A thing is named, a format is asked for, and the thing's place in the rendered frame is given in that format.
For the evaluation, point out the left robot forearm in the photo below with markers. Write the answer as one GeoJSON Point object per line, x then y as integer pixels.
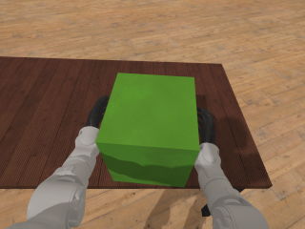
{"type": "Point", "coordinates": [79, 165]}

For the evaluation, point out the right robot upper arm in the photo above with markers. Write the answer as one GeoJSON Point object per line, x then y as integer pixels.
{"type": "Point", "coordinates": [238, 217]}

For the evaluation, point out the robot left hand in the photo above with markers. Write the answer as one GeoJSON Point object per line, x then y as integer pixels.
{"type": "Point", "coordinates": [96, 113]}

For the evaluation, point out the table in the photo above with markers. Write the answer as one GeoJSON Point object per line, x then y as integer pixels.
{"type": "Point", "coordinates": [45, 102]}

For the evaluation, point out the carton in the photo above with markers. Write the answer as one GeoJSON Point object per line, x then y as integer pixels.
{"type": "Point", "coordinates": [149, 131]}

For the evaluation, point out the right robot forearm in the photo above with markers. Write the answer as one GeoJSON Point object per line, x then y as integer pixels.
{"type": "Point", "coordinates": [212, 181]}

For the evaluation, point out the robot right hand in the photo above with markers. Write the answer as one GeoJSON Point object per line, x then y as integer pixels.
{"type": "Point", "coordinates": [207, 130]}

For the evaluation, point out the left robot upper arm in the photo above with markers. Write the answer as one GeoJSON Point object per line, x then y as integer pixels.
{"type": "Point", "coordinates": [55, 205]}

